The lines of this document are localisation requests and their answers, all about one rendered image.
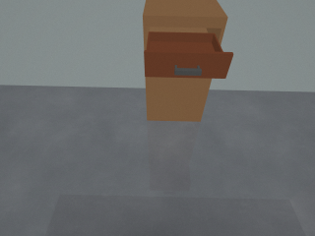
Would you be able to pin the cabinet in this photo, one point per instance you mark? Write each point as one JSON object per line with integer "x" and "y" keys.
{"x": 180, "y": 99}

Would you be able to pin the drawer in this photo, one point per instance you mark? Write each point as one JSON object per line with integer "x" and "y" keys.
{"x": 165, "y": 49}

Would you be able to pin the handle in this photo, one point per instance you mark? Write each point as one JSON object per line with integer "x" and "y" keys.
{"x": 187, "y": 71}

